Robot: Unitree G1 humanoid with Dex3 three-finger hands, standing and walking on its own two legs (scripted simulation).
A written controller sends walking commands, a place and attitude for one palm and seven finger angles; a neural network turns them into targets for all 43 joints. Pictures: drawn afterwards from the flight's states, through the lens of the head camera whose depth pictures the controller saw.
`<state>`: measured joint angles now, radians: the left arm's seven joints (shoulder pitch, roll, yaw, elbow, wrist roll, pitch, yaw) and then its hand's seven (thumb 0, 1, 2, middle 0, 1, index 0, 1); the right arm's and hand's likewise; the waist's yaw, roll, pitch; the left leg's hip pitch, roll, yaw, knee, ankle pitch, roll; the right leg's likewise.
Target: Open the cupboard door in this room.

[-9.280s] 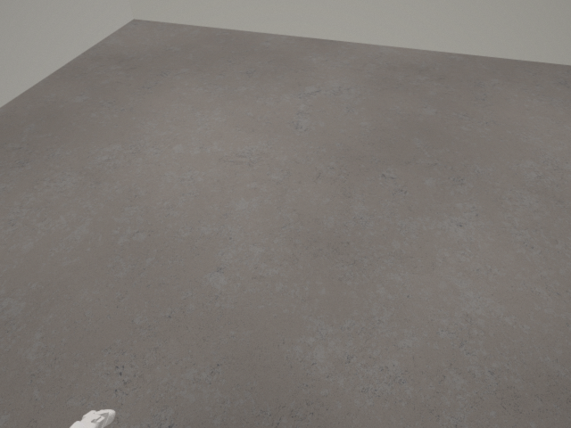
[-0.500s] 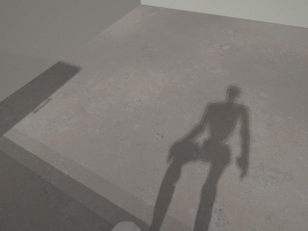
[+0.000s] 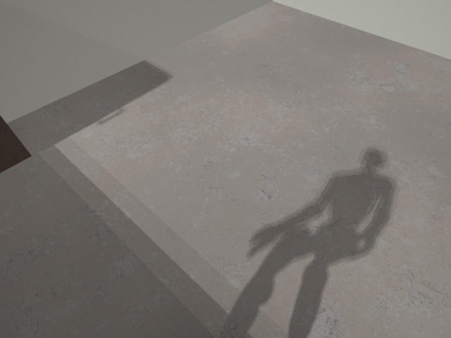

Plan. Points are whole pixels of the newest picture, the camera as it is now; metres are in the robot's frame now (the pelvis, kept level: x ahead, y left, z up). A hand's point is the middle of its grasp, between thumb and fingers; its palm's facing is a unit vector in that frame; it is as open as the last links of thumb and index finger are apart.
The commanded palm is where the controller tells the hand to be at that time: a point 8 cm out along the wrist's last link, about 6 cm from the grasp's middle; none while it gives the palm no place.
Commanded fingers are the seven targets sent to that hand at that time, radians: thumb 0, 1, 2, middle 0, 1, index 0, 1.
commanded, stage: turn or walk to find it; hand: left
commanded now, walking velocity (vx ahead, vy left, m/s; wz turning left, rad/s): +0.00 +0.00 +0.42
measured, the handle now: out of the picture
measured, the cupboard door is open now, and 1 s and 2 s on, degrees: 0 0 0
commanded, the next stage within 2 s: stand and wait in 0.94 s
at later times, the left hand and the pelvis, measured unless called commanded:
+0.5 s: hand out of the picture -0.03 +0.18 -0.16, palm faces +0.26 -0.93 -0.25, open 7.3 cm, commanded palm none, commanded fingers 0.00 0.90 0.90 -0.20 -0.30 -0.20 -0.30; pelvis -0.04 -0.03 +0.00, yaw +14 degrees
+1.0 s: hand out of the picture -0.05 +0.19 -0.16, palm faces +0.42 -0.86 -0.29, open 7.4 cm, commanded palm none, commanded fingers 0.00 0.90 0.90 -0.20 -0.30 -0.20 -0.30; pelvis -0.06 -0.03 -0.01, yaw +25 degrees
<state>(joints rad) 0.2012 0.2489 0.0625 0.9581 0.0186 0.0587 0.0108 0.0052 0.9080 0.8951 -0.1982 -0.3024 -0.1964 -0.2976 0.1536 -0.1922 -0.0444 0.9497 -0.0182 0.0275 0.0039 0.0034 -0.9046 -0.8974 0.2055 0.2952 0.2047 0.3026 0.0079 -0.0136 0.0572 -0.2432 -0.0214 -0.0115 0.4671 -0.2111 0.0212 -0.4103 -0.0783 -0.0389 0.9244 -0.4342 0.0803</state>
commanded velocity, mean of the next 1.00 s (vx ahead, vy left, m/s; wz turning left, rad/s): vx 0.00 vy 0.00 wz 0.39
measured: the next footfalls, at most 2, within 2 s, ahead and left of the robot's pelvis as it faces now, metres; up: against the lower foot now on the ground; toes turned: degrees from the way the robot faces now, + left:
right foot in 0.12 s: +0.04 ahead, -0.13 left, +0.00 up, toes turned +0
left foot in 0.58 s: -0.05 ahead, +0.12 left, +0.00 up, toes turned +20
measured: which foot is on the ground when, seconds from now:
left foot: down 0.00-0.14, up 0.16-0.56, down 0.58-0.98, up 1.00-1.00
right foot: up 0.00-0.10, down 0.12-0.56, up 0.58-0.94, down 0.96-1.00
